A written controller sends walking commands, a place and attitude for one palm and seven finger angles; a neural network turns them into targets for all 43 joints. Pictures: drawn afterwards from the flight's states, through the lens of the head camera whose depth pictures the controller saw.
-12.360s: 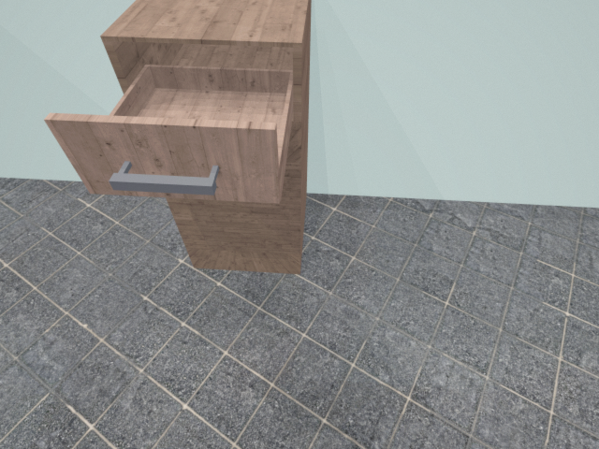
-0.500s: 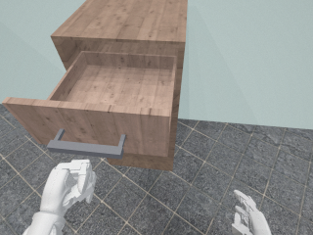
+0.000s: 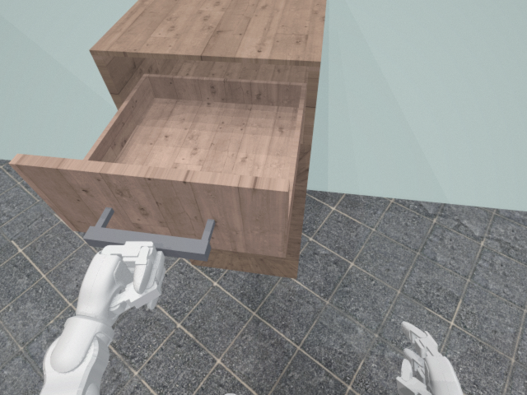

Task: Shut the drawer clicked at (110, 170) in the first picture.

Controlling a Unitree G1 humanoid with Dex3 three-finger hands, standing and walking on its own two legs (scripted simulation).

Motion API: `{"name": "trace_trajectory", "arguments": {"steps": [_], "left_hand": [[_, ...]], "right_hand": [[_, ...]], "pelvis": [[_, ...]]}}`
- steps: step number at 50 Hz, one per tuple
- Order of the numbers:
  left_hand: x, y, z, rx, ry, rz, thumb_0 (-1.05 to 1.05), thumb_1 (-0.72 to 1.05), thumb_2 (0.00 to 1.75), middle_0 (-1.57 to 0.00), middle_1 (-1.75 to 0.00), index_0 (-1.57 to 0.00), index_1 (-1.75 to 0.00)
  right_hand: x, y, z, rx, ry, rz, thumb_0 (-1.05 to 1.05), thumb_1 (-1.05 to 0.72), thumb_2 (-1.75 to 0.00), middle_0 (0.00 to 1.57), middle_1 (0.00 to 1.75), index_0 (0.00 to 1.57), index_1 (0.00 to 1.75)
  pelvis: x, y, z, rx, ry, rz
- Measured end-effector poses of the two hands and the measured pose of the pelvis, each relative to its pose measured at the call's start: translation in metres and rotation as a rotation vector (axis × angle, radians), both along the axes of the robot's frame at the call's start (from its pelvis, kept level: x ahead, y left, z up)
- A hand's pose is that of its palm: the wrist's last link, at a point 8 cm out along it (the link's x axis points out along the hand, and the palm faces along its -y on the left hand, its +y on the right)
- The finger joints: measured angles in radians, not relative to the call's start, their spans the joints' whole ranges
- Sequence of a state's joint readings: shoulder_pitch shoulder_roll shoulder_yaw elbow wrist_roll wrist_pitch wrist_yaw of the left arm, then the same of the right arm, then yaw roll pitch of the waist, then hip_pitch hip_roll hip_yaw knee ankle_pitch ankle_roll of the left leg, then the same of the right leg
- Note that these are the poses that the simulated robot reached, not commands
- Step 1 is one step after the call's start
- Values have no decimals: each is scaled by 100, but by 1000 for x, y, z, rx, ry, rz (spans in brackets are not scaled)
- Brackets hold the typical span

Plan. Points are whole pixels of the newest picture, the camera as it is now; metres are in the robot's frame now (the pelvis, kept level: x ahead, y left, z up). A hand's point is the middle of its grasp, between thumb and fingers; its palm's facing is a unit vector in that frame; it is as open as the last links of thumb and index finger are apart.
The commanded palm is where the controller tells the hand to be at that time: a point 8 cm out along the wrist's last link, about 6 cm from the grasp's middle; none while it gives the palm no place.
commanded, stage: push the drawer shut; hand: left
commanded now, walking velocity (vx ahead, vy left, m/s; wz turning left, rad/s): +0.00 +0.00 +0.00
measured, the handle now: (152, 231) +0.33 +0.18 +0.08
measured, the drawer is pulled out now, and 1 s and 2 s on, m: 0.29 0.16 0.05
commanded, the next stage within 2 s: none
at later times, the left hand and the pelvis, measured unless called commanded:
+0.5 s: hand (167, 243) +0.32 +0.16 +0.07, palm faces -0.15 -0.99 -0.05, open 2.8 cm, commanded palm +0.32 +0.21 +0.08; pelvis -0.02 +0.02 +0.00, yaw +0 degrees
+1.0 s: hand (183, 208) +0.38 +0.15 +0.07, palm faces -0.12 -0.99 -0.05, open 2.8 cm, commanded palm +0.37 +0.20 +0.08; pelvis -0.02 +0.02 +0.00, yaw -1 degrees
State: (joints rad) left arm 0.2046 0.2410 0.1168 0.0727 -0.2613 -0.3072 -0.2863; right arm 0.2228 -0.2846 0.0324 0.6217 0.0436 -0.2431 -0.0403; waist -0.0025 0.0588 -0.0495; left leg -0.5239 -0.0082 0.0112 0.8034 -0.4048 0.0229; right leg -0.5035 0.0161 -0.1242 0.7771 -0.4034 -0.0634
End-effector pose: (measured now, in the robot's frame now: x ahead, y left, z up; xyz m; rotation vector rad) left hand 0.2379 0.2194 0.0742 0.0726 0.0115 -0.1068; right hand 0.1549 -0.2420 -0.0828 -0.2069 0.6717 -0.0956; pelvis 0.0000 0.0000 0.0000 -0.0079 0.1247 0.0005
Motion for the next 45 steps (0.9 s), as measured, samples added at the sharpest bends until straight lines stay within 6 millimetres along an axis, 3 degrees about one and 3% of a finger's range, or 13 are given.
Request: {"name": "trace_trajectory", "arguments": {"steps": [18,35,45], "left_hand": [[41,0,-2,-16,-12,-36,-4,69,94,-140,-160,-140,-160],[95,-5,-3,-23,-1,-34,-6,69,92,-140,-160,-140,-160],[116,-11,-3,-23,-2,-17,-6,70,93,-140,-160,-140,-160]], "right_hand": [[-19,27,-2,3,29,10,1,-90,-90,20,30,20,30],[-65,21,-12,-18,178,-60,1,-90,-90,20,30,20,30],[-80,15,-19,-12,253,-78,1,-90,-90,20,30,20,30]], "pelvis": [[-19,18,0,-4,-12,6],[-21,26,0,-4,9,-13],[-18,25,1,-2,22,-14]]}}
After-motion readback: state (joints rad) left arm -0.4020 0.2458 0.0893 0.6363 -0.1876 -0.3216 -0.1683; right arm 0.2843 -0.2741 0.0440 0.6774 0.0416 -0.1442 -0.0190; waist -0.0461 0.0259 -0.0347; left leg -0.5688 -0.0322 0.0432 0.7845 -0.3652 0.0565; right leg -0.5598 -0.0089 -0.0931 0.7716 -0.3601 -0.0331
